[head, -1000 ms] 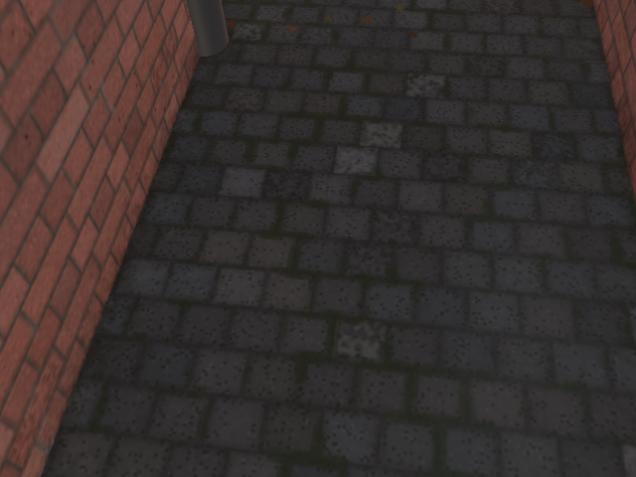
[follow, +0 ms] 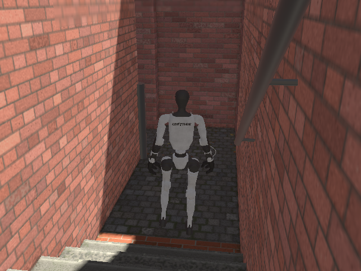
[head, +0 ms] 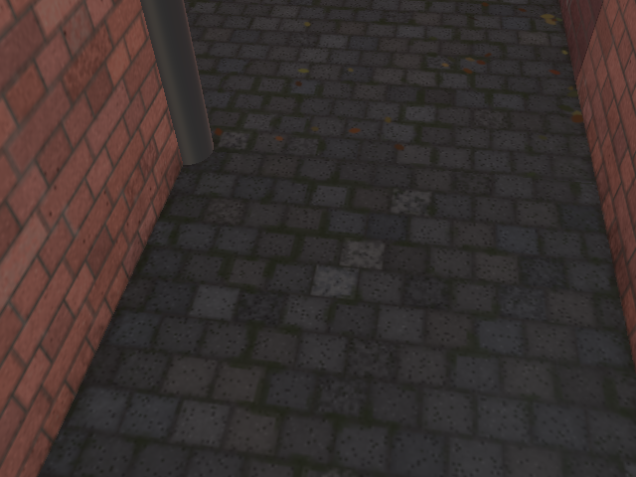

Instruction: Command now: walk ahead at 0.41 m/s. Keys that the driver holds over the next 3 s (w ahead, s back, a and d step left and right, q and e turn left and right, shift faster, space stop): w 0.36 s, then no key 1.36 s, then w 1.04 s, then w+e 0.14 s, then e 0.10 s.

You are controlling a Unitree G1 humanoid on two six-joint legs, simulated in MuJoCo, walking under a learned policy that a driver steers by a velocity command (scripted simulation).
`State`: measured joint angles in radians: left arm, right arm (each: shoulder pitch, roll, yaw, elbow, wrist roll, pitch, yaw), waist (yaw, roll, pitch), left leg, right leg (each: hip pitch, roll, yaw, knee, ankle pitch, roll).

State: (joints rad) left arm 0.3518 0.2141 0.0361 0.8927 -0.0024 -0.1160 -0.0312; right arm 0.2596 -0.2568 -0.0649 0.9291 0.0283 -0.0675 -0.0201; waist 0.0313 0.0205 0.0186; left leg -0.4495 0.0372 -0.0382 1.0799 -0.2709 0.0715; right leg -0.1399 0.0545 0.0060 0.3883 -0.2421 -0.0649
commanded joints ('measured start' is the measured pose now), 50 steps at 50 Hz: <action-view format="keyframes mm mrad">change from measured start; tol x16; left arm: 1 39 109 8 -20 8 -7 11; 16 69 200 34 71 -16 50 36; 19 193 14 -19 32 -4 30 37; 38 -218 121 28 -61 3 104 73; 50 -211 138 36 6 3 96 61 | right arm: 1 -52 -64 -24 -55 -12 -1 2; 12 -363 -38 8 -210 -5 -8 47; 15 -298 -82 -5 -219 -10 -30 54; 18 176 -233 -62 -97 -16 -33 36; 23 -106 -76 2 -136 -30 -47 64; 50 -18 -94 32 41 -39 56 5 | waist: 1 5 -98 48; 14 18 -123 124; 17 -150 -111 -98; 19 -105 311 -384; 23 -27 2 -78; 50 -52 -78 -62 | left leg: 1 -222 64 -13 -87 140 -18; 14 -130 12 23 -567 217 -19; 17 334 -36 54 -584 196 46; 19 850 363 -661 -754 13 242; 23 374 227 -234 -804 606 144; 28 250 157 -44 -830 911 150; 44 197 -18 4 -744 198 -10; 50 236 -17 21 -696 187 -13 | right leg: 1 122 -244 237 -250 239 -115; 12 103 -285 158 -260 210 -127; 17 85 -229 78 172 663 -60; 18 -129 -145 26 512 349 -25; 19 -438 29 70 793 -313 28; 20 -511 -22 161 898 -324 21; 41 -90 -141 59 4 252 71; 43 86 -201 106 91 511 9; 50 -10 -136 76 71 363 22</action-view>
